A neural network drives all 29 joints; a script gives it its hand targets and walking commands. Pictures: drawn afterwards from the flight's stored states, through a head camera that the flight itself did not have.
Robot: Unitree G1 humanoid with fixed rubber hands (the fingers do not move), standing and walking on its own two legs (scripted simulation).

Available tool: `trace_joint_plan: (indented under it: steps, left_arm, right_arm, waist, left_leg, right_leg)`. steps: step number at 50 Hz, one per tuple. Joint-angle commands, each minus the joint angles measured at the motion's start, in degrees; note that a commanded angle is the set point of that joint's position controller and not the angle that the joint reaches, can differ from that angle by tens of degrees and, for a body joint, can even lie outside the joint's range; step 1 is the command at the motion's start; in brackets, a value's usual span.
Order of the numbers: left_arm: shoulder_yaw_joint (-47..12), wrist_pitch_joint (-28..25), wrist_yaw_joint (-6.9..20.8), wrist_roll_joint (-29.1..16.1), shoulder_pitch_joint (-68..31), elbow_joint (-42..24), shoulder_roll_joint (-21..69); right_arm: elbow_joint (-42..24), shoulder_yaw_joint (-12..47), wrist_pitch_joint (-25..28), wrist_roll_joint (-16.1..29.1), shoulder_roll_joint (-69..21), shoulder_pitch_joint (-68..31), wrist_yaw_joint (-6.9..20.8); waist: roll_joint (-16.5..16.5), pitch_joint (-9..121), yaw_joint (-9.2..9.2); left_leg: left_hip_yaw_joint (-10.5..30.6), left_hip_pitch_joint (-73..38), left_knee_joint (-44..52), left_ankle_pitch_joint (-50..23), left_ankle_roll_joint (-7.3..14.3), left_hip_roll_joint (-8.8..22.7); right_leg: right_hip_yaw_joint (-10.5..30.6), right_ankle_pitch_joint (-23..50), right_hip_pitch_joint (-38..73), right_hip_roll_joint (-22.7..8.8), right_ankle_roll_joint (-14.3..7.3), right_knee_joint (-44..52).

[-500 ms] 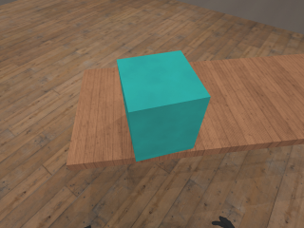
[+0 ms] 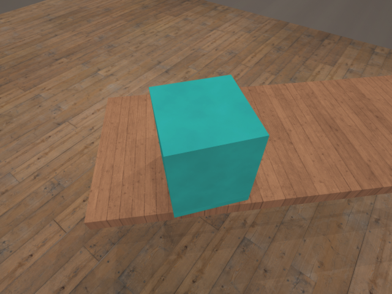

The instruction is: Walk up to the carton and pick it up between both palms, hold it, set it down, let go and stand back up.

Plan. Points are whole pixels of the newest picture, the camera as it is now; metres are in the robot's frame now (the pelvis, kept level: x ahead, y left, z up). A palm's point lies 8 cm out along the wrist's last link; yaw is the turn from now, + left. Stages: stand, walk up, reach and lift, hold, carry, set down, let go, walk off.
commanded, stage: stand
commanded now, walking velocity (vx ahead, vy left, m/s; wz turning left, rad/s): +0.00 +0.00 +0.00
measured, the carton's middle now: (202, 147) +0.44 -0.01 +0.03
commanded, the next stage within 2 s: walk up in 1.56 s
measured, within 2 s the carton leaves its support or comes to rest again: neither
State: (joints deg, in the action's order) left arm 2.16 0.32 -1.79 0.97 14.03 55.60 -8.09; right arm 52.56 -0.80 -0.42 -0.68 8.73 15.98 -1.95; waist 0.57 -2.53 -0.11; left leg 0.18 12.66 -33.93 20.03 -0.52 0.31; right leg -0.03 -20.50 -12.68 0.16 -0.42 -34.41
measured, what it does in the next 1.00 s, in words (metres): stands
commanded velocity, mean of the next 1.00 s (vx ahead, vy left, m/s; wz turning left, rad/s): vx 0.00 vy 0.00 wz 0.00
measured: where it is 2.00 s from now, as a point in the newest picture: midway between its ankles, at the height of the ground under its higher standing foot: outside the picture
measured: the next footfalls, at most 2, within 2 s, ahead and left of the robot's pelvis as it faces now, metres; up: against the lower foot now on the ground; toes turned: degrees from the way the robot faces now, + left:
none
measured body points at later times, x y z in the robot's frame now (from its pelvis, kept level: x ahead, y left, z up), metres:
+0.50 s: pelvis +0.01 +0.00 +0.01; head +0.02 +0.00 +0.46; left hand -0.01 +0.21 -0.16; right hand +0.00 -0.20 -0.16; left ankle -0.02 +0.13 -0.73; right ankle -0.02 -0.11 -0.73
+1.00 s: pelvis +0.01 +0.00 +0.01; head +0.02 +0.00 +0.46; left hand -0.01 +0.20 -0.16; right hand -0.01 -0.19 -0.16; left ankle -0.02 +0.13 -0.73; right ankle -0.02 -0.11 -0.73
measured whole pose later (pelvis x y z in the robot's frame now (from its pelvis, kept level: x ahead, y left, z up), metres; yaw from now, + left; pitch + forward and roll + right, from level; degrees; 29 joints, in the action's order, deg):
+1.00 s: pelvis +0.01 +0.00 +0.01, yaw +0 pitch -4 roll +0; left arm 1.0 0.0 -3.1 0.6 14.8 69.0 -4.7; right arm 68.5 0.0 0.0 -0.6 5.2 15.6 -3.0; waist 0.5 -5.0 -0.2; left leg 0.3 5.4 -26.5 17.4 -0.5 0.4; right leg -0.2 -17.8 -5.2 0.1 -0.2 -26.6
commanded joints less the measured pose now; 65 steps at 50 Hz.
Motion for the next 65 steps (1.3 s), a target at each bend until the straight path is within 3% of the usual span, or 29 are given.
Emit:
trace_joint_plan:
  steps: [1,8,10,14,15,16,17,19,21,23,24,26,28,31,35,39,41,45,47,48,49,50,52,53,55,60,64,65]
  left_arm:
    - [1.0,-0.9,-0.5,-0.2,3.0,-0.7,-5.4]
    - [0.8,-0.9,-0.7,-0.4,3.1,3.7,-4.1]
    - [0.7,-0.9,-0.6,-0.3,4.3,5.0,-4.6]
    - [0.4,-0.9,-1.1,-0.4,3.5,6.5,-3.3]
    - [0.5,-0.8,-1.1,-0.3,4.4,7.4,-4.2]
    - [0.4,-0.8,-1.0,-0.4,4.4,8.1,-3.7]
    - [0.3,-0.9,-1.1,-0.3,4.9,8.2,-3.8]
    - [0.1,-0.7,-1.2,-0.3,5.3,9.2,-2.7]
    - [0.3,-0.6,-1.3,-0.4,4.5,9.5,-3.4]
    - [-0.2,-0.6,-1.2,-0.6,5.3,10.4,-1.7]
    - [-0.2,-0.7,-1.3,-0.5,5.3,10.5,-2.4]
    - [-0.1,-0.8,-1.3,-0.4,4.6,10.7,-2.7]
    - [-0.4,-0.6,-1.3,-0.4,4.9,11.1,-2.5]
    - [-0.5,-0.5,-1.3,-0.4,4.8,11.6,-2.1]
    - [-0.7,-0.5,-1.4,-0.4,5.7,12.2,-1.3]
    - [-0.4,-0.4,-1.5,-0.4,5.7,12.8,-2.0]
    - [-0.5,-0.6,-1.6,-0.3,5.7,13.1,-1.6]
    - [-0.5,-0.7,-1.4,-0.4,5.0,12.7,-1.5]
    - [-0.4,-0.7,-1.5,-0.3,5.7,12.7,-1.7]
    - [-0.6,-0.7,-1.7,-0.3,6.4,13.5,-1.8]
    - [-0.8,-0.7,-1.5,-0.3,5.9,13.2,-0.6]
    - [-0.7,-0.6,-1.5,-0.3,6.1,13.3,-1.1]
    - [-1.0,-0.6,-1.6,-0.6,6.6,13.2,-0.5]
    - [-0.9,-0.6,-1.6,-0.3,5.7,13.1,-1.5]
    - [-0.7,-0.7,-1.5,-0.2,6.1,13.0,-1.0]
    - [-1.0,-1.0,-1.6,-0.5,5.8,12.8,-0.6]
    - [-0.8,-1.0,-1.6,-0.4,6.3,13.1,-1.2]
    - [-0.8,-1.1,-1.4,-0.3,6.8,13.2,-1.2]
  right_arm:
    - [-1.2,-1.4,0.8,-0.2,5.9,1.7,-0.7]
    - [3.9,-1.0,0.5,0.0,4.0,3.1,-0.9]
    - [4.9,-1.2,0.6,-0.1,4.1,3.0,-0.7]
    - [7.5,-1.1,0.5,0.1,4.0,3.0,-1.0]
    - [7.9,-0.5,0.6,0.1,1.6,3.8,-1.0]
    - [8.5,-0.8,0.5,-0.1,3.1,3.1,-1.1]
    - [8.5,-1.0,0.4,0.2,3.3,2.9,-1.0]
    - [9.6,-1.0,0.5,0.0,4.0,3.1,-1.1]
    - [10.7,-0.6,0.4,0.1,2.6,3.5,-1.3]
    - [11.2,-0.5,0.3,-0.1,2.5,3.0,-1.3]
    - [11.5,-0.5,0.4,0.1,2.5,3.2,-1.1]
    - [12.4,-0.4,0.5,0.1,2.0,3.4,-1.0]
    - [13.1,-0.5,0.4,0.2,2.2,4.1,-1.1]
    - [13.5,0.0,0.6,0.1,0.6,3.7,-1.1]
    - [14.4,0.3,0.4,0.2,0.8,4.2,-1.3]
    - [14.2,0.2,0.6,0.0,1.6,3.5,-1.3]
    - [14.6,-0.2,0.9,0.0,2.2,3.2,-1.2]
    - [15.6,0.3,0.6,0.2,0.1,4.4,-1.3]
    - [15.5,0.3,0.6,0.1,0.5,4.3,-1.4]
    - [15.3,0.2,0.8,0.2,1.0,4.8,-1.3]
    - [15.7,0.1,0.9,-0.1,1.4,4.8,-1.4]
    - [15.7,0.3,0.8,0.1,0.8,4.3,-1.2]
    - [15.5,0.6,0.4,0.2,-0.4,4.3,-1.4]
    - [15.5,0.5,0.4,0.2,0.2,5.0,-1.3]
    - [15.5,0.3,0.5,0.1,1.6,4.5,-1.4]
    - [15.7,0.3,0.6,0.1,0.8,5.0,-1.2]
    - [15.6,0.4,0.4,0.1,0.0,5.6,-1.5]
    - [16.0,0.4,0.3,0.2,0.8,5.2,-1.5]
  waist:
    - [-0.4,0.8,0.61]
    - [-1.2,-1.6,-0.19]
    - [-1.4,-0.4,0.42]
    - [1.3,-3.3,0.06]
    - [-1.0,-2.5,-0.05]
    - [-0.3,-2.6,0.44]
    - [-1.7,-2.2,0.24]
    - [0.1,-3.0,0.31]
    - [-0.7,-4.3,-0.02]
    - [0.6,-4.5,0.29]
    - [-1.6,-3.5,-0.01]
    - [0.1,-3.5,-0.11]
    - [-0.7,-4.9,-0.14]
    - [-1.3,-4.4,-0.29]
    - [0.6,-5.7,0.31]
    - [-1.7,-4.2,0.21]
    - [-0.2,-4.0,0.1]
    - [-0.1,-4.5,-0.09]
    - [-0.6,-3.8,0.14]
    - [-2.6,-3.3,-0.34]
    - [-0.5,-4.1,-0.06]
    - [-1.1,-5.0,0.14]
    - [1.5,-5.7,0.24]
    - [-0.3,-5.4,-0.39]
    - [-0.9,-4.7,0.01]
    - [0.5,-3.5,-0.47]
    - [-1.5,-4.4,-0.06]
    - [-0.6,-4.5,0.05]
  left_leg:
    - [3.7,0.5,6.0,-18.6,3.0,3.3]
    - [3.8,-2.4,8.1,-17.2,2.8,3.8]
    - [3.9,-3.5,7.9,-18.8,2.8,3.7]
    - [3.6,-2.8,9.2,-19.9,2.7,3.8]
    - [4.0,-3.1,9.0,-20.7,2.7,4.2]
    - [3.8,-3.3,9.1,-19.3,2.5,3.9]
    - [3.3,-3.9,9.3,-17.6,2.3,3.6]
    - [3.4,-3.0,10.1,-18.1,2.6,3.9]
    - [3.5,-3.1,10.5,-17.2,2.3,3.7]
    - [3.4,-3.5,10.3,-17.9,2.4,3.9]
    - [3.9,-4.6,10.7,-18.1,2.4,4.1]
    - [3.7,-4.3,10.9,-17.9,2.4,4.1]
    - [3.7,-4.5,11.1,-17.3,2.1,4.0]
    - [3.4,-2.9,11.1,-17.1,2.1,4.3]
    - [3.3,-3.2,11.6,-19.4,1.9,4.0]
    - [3.7,-4.8,11.4,-18.4,2.4,4.4]
    - [3.6,-4.7,11.6,-18.7,2.5,4.2]
    - [3.5,-4.8,11.6,-19.4,2.2,4.5]
    - [3.7,-4.5,11.9,-19.0,2.3,4.4]
    - [3.8,-4.8,11.9,-19.6,2.5,4.7]
    - [3.5,-4.4,11.4,-21.4,2.4,4.7]
    - [3.6,-4.6,11.8,-20.6,2.1,4.5]
    - [2.9,-3.8,11.6,-19.8,2.0,4.2]
    - [3.5,-3.9,12.1,-19.5,2.0,4.4]
    - [3.5,-3.8,11.8,-19.7,2.4,4.6]
    - [3.3,-5.1,11.3,-21.2,2.3,4.5]
    - [3.2,-5.4,11.2,-21.0,2.1,4.7]
    - [3.2,-5.9,11.2,-20.4,2.1,4.6]
  right_leg:
    - [5.0,20.3,1.9,-4.3,-3.4,7.9]
    - [5.0,17.2,1.2,-4.2,-3.1,10.2]
    - [4.7,19.5,2.2,-3.9,-3.1,10.2]
    - [4.5,19.9,2.4,-4.5,-2.5,10.6]
    - [3.9,20.2,3.0,-4.2,-2.8,10.7]
    - [4.3,19.1,2.8,-4.3,-2.7,11.2]
    - [4.3,19.4,3.1,-4.3,-2.5,11.5]
    - [4.4,19.0,3.8,-4.3,-2.3,11.4]
    - [4.1,18.1,2.9,-4.4,-2.5,12.3]
    - [4.1,17.7,2.8,-4.3,-2.0,12.5]
    - [4.0,17.7,3.0,-4.0,-2.1,12.6]
    - [3.9,18.1,3.8,-4.3,-2.0,12.4]
    - [3.8,16.8,2.4,-4.2,-1.9,12.9]
    - [3.7,18.1,4.4,-4.2,-2.0,12.9]
    - [3.8,18.0,3.8,-4.6,-1.9,12.8]
    - [3.9,17.5,3.6,-4.2,-1.8,13.3]
    - [3.8,18.2,4.7,-4.4,-1.7,13.2]
    - [3.8,19.5,5.0,-4.7,-2.0,12.9]
    - [3.5,20.0,5.4,-4.6,-2.0,13.0]
    - [3.8,21.2,6.3,-4.8,-2.2,12.8]
    - [4.2,21.3,6.1,-5.0,-2.0,12.6]
    - [3.8,21.5,5.1,-4.8,-2.1,13.0]
    - [3.7,21.0,4.6,-4.8,-2.1,13.0]
    - [3.9,20.4,4.7,-4.9,-2.3,13.1]
    - [3.2,20.4,5.9,-4.7,-1.9,13.1]
    - [3.5,21.5,6.1,-4.9,-2.3,13.1]
    - [3.7,22.4,4.9,-4.7,-2.3,13.3]
    - [3.8,22.5,4.6,-5.0,-2.4,13.6]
